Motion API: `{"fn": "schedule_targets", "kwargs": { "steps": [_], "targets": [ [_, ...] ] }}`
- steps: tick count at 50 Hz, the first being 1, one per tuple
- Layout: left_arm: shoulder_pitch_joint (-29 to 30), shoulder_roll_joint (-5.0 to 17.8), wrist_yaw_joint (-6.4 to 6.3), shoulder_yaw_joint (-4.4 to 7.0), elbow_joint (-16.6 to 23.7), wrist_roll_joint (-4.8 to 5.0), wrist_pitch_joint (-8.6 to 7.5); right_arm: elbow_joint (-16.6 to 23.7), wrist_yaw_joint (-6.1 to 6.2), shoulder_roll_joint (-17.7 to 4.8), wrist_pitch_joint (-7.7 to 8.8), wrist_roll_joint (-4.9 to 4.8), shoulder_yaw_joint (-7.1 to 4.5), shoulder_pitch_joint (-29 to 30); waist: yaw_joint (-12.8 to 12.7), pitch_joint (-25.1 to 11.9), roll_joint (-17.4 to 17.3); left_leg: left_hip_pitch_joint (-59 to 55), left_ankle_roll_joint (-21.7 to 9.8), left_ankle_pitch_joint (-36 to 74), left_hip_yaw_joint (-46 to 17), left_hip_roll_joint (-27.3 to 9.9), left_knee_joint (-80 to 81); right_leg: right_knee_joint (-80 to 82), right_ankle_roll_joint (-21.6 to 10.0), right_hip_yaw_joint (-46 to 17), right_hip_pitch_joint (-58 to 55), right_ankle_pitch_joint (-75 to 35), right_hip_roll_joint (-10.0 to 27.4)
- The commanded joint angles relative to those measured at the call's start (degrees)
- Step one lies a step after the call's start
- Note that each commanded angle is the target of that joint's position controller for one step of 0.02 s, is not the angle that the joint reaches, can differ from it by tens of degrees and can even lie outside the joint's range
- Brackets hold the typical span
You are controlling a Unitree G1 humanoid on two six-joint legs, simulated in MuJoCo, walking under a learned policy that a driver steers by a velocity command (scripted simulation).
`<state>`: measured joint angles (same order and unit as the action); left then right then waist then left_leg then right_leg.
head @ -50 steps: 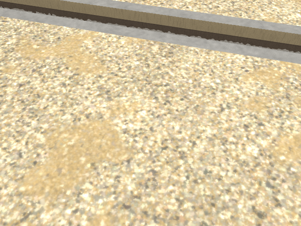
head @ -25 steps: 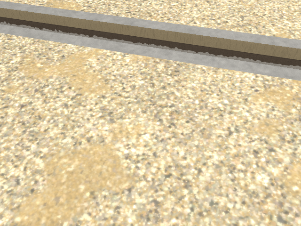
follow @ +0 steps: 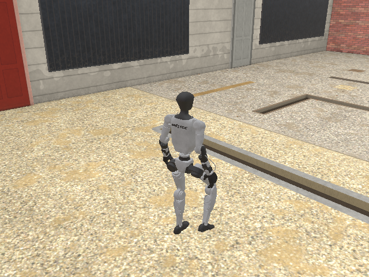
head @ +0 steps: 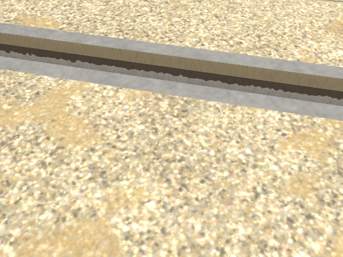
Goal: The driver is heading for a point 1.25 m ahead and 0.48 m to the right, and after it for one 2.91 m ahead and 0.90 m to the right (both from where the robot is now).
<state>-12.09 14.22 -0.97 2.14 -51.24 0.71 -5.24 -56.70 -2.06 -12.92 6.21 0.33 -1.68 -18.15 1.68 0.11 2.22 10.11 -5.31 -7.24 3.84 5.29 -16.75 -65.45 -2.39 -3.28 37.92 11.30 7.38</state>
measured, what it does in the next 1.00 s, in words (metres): walks ahead: right foot, then left foot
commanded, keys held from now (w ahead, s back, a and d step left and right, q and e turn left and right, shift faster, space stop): w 0.60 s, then no key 0.06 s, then e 0.34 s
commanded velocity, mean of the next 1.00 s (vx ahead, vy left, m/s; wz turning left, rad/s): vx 0.39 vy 0.00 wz -0.10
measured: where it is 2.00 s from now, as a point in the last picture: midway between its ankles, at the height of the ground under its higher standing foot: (207, 246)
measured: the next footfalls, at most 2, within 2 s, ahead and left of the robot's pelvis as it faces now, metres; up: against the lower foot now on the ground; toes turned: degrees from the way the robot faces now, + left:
right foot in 0.30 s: +0.34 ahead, -0.17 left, +0.00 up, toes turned -2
left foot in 0.82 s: +0.62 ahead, +0.05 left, +0.00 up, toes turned -1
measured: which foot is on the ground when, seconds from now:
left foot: down 0.00-0.32, up 0.34-0.80, down 0.82-1.00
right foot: up 0.00-0.28, down 0.30-0.82, up 0.84-1.00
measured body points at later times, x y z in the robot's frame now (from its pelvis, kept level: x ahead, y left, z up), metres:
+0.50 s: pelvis +0.28 -0.08 +0.00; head +0.29 -0.10 +0.45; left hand +0.33 +0.18 -0.12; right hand +0.37 -0.35 -0.14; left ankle +0.28 +0.08 -0.66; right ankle +0.30 -0.16 -0.74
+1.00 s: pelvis +0.47 -0.04 -0.01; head +0.51 -0.03 +0.44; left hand +0.57 +0.23 -0.15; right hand +0.60 -0.31 -0.12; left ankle +0.58 +0.05 -0.74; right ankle +0.42 -0.17 -0.66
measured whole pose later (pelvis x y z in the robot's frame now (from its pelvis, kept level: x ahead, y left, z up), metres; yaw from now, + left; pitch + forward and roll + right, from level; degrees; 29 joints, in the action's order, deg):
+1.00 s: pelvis +0.47 -0.04 -0.01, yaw -7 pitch +2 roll +0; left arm -14.0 15.9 -2.4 4.1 -50.4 1.1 0.7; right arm -48.7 1.2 -13.2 2.9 1.5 -2.2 -4.2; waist -0.9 2.5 1.9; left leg 23.8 -2.9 -4.4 6.0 -1.6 -25.7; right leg -66.2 2.8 -0.8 30.1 28.1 1.5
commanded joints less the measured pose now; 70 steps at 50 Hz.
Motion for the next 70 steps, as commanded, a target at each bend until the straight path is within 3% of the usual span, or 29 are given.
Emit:
{"fn": "schedule_targets", "kwargs": {
  "steps": [1, 10, 12, 14, 15, 16, 17, 18, 19, 20, 22, 26, 33, 37, 40, 41, 42, 43, 44, 46, 48, 56, 62, 63, 64, 65, 66, 68, 70],
  "targets": [
    [-2.1, 2.7, -0.42, 0.83, 2.4, -0.73, 0.19, 3.1, 1.13, -7.5, 1.05, -0.04, -1.17, 2.2, -2.7, 3.2, -4.4, 6.1, -9.8, 3.7, -11.9, -16.0, 12.0, 7.7, 1.6, -0.1, 1.4, -9.1, 2.4],
    [14.4, 2.4, 2.08, 0.15, 7.7, 0.55, -1.02, 0.2, 2.21, -9.7, -0.93, -1.52, -1.79, -6.6, 2.8, 4.8, -5.1, -8.4, -6.5, 3.4, -10.1, -18.6, 7.1, 33.3, 1.1, 2.5, 0.0, -12.8, -1.8],
    [13.4, 3.6, 2.70, 0.49, 8.1, 0.57, -1.53, 0.1, 2.34, -10.3, -1.52, -1.56, -2.14, -6.2, 1.5, 4.1, -5.8, -11.0, -5.6, 5.8, -11.0, -20.0, 4.1, 35.7, -0.5, 2.9, -2.9, -8.1, -2.7],
    [4.5, 6.3, 2.70, 2.02, 5.9, 0.42, -1.92, 0.7, 2.37, -10.4, -2.14, -1.36, -2.09, -4.0, -3.8, -0.8, -6.3, -10.5, -3.7, 21.2, -8.7, -17.7, -6.3, 38.1, -2.7, 5.6, -15.8, -5.6, -5.9],
    [-6.6, 9.9, 2.29, 3.64, 2.7, 0.27, -2.06, 1.4, 2.33, -8.5, -2.23, -0.66, -1.29, -3.5, -8.2, -8.2, -4.4, -4.5, -1.9, 23.2, -5.6, -14.1, -20.1, 36.9, -5.2, 3.1, -31.3, -7.0, -3.8],
    [-15.7, 16.7, 1.99, 5.23, 1.3, -0.91, -1.81, 3.1, 1.99, -3.0, -1.31, 0.04, 0.48, -8.0, -8.4, -17.8, 7.6, 16.5, 2.1, 4.6, -1.1, -6.5, -43.6, 38.0, -12.8, -18.8, -54.7, -4.9, 11.1],
    [-17.6, 14.5, 2.32, 4.62, 0.4, -0.68, -1.53, 2.2, 1.61, -1.5, 0.28, -1.08, 1.12, -10.0, -7.9, -22.9, 15.3, 29.7, 3.0, -24.1, -7.3, -1.4, -55.8, 47.4, -17.8, -39.3, -62.0, 2.0, 16.8],
    [-13.4, 10.0, 2.37, 3.23, 1.2, -0.34, -1.68, 3.1, 1.38, -8.2, 1.32, -2.47, -0.52, -5.4, -7.6, -15.4, 9.5, 35.2, 1.6, -21.9, -10.9, -5.5, -60.9, 48.3, -14.7, -33.6, -56.1, 4.1, 14.8],
    [-7.9, 7.6, 2.28, 2.42, 2.6, -0.30, -1.57, 4.5, 1.41, -9.4, 1.67, -2.92, -0.85, -0.7, -6.2, -9.7, 5.7, 35.3, 0.9, -16.4, -9.3, -8.7, -59.8, 48.9, -12.3, -24.5, -47.8, 0.4, 12.6],
    [-3.4, 6.0, 2.54, 1.78, 3.3, -0.50, -1.49, 4.8, 1.76, -8.6, 1.40, -2.24, -0.99, 1.6, -4.3, -5.7, 1.3, 32.7, 1.2, -11.8, -8.1, -11.0, -56.1, 51.1, -11.2, -18.1, -39.6, -4.5, 10.0],
    [-0.9, 3.7, 3.01, 1.10, 3.0, -1.04, -1.63, 4.5, 2.09, -6.7, -0.23, -1.33, -1.40, 0.6, -1.3, -2.6, 2.2, 26.7, 1.7, -7.0, -8.0, -13.4, -50.4, 54.9, -9.8, -11.0, -31.0, -8.5, 6.2],
    [-4.9, 6.2, 2.39, 1.85, 0.4, -1.05, -1.93, 5.7, 2.42, -5.2, -1.70, -0.82, -1.61, 3.0, -0.6, 0.1, 0.8, 29.8, 3.4, -0.5, -7.0, -13.7, -43.3, 57.6, -11.0, -5.2, -29.6, -18.0, 5.2],
    [-9.6, 7.0, 0.67, 1.62, -2.1, -0.70, -0.58, 9.7, 1.56, -3.1, -0.98, -0.50, -1.03, 17.0, -4.0, 3.2, 1.1, 25.6, 4.1, 14.5, -2.9, -9.7, -19.3, 56.7, -7.7, 2.5, -30.4, -27.2, 1.9],
    [-11.6, 7.2, 0.17, 1.68, -4.0, -0.07, 0.83, 11.2, 0.84, -4.4, -0.38, -0.38, -1.26, 19.6, -3.9, 2.2, 2.9, 22.1, 2.9, 12.0, -4.6, -7.4, -13.2, 49.3, -6.7, -0.8, -36.0, -32.4, 3.6],
    [-7.4, 8.2, -0.34, 2.27, -2.3, 0.28, 1.57, 8.2, 1.47, -9.4, 0.55, 0.66, -3.17, 9.3, 1.7, -3.7, 2.7, 7.9, 0.5, 17.3, -3.8, -5.6, -6.2, 36.9, -3.4, -2.6, -37.0, -34.9, 0.5],
    [-6.9, 6.5, -0.35, 1.66, -0.2, -0.46, 1.39, 7.2, 2.08, -13.2, 0.77, 1.66, -4.05, 2.9, 3.1, -11.4, -1.8, -7.6, -1.9, 39.5, -8.8, -12.7, -10.9, 25.0, -1.2, -0.8, -29.0, -23.1, -3.6],
    [-14.7, 0.0, -0.18, -0.06, -0.6, -0.70, 1.06, 7.5, 2.66, -16.1, -0.21, 2.50, -4.41, -0.3, 1.2, -20.0, -15.2, -28.8, -11.7, 61.0, -23.8, -29.5, -14.8, 3.0, 2.9, 3.1, -8.7, 14.3, -11.9],
    [-18.1, 2.3, 0.11, 0.16, -1.3, 0.05, 0.92, 9.0, 2.56, -12.4, -1.13, 1.33, -3.25, -0.7, 1.8, -28.9, -16.7, -29.9, -15.0, 57.8, -30.6, -33.2, -12.9, -8.7, 3.7, -4.1, -5.8, 31.8, -12.1],
    [-15.1, 7.1, 0.03, 1.79, -0.6, 1.38, 1.60, 10.4, 2.61, -10.4, -1.90, 0.55, -2.87, 3.5, 1.2, -23.8, -12.0, -22.9, -13.2, 43.2, -25.6, -30.6, -9.9, -11.9, 4.1, -4.3, -2.5, 28.4, -9.0],
    [-8.8, 6.8, -1.11, 2.63, 1.0, 1.02, 4.04, 11.1, 3.34, -7.1, -2.75, -0.07, -1.89, 11.0, -1.1, -10.9, -7.1, -6.4, -9.3, 19.6, -17.3, -24.9, -3.6, -7.8, 5.5, -0.8, -0.9, 20.8, -4.5],
    [-10.1, 4.5, -1.85, 2.84, 1.7, 0.40, 6.63, 10.8, 3.49, -7.4, -3.18, 1.16, -2.04, 14.3, -3.6, -6.0, -9.8, 7.2, -8.0, 6.8, -11.4, -21.7, 1.9, -3.5, 5.8, 1.5, -8.5, 16.1, -3.8],
    [-4.1, 4.7, -0.78, 3.41, 7.0, -0.09, 7.97, 10.1, 5.23, -11.5, -4.32, 0.27, -3.71, 16.8, -3.3, -6.6, -9.5, 7.4, -8.7, 1.2, -3.6, -24.3, 5.5, 14.1, 3.6, 4.7, -14.9, 7.6, -2.7],
    [-6.9, 6.4, 0.61, 4.79, 7.3, -0.52, 8.48, 8.5, 4.82, -11.4, -6.58, -1.74, -4.03, 15.5, -5.1, -5.6, -7.2, 6.2, -1.7, -7.6, 1.0, -22.6, -3.3, 34.8, -2.0, 8.3, -26.1, 2.8, -6.5],
    [-8.4, 8.9, 0.26, 5.59, 7.3, -0.88, 8.43, 7.5, 4.35, -9.0, -7.09, -1.67, -3.65, 13.1, -5.0, -2.9, 0.0, 11.5, 2.9, -12.0, 5.3, -18.2, -13.8, 43.8, -5.2, 0.2, -29.0, -2.1, -2.6],
    [-7.9, 15.3, -0.87, 6.57, 9.2, -0.81, 8.53, 9.4, 3.63, -5.8, -7.09, 0.53, -2.92, 12.4, -1.7, -0.9, 17.4, 28.0, 8.9, -28.6, 9.4, -9.3, -32.8, 46.3, -12.2, -20.7, -34.4, -18.2, 11.4],
    [-7.9, 16.5, -0.40, 6.45, 10.3, -2.89, 6.96, 12.0, 4.09, -8.0, -6.55, 0.65, -3.79, 19.7, -5.0, -1.5, 13.7, 31.2, 8.4, -30.2, -1.8, -5.9, -42.1, 50.1, -18.0, -26.8, -27.3, -13.1, 14.3],
    [-4.6, 15.4, -0.15, 6.22, 11.0, -3.28, 5.34, 12.3, 4.38, -9.5, -6.56, -0.34, -4.34, 20.8, -3.2, -1.0, 8.3, 31.6, 7.2, -24.3, -5.2, -6.6, -46.0, 50.9, -15.3, -21.9, -26.5, -9.5, 11.1],
    [1.6, 12.1, -0.36, 5.31, 12.6, -0.99, 4.16, 9.6, 5.19, -10.3, -6.85, 0.08, -5.06, 16.9, -0.6, -2.5, 4.4, 30.9, 6.5, -15.5, -7.0, -7.6, -47.1, 49.2, -9.3, -15.7, -27.1, -7.6, 7.0],
    [1.9, 10.0, -0.82, 4.40, 13.0, -0.59, 4.20, 9.4, 5.23, -9.7, -6.60, 0.49, -5.22, 15.7, 0.0, -4.4, 4.3, 28.2, 7.0, -11.1, -6.9, -6.6, -49.1, 48.4, -8.9, -13.5, -26.7, -11.7, 5.1]
  ]
}}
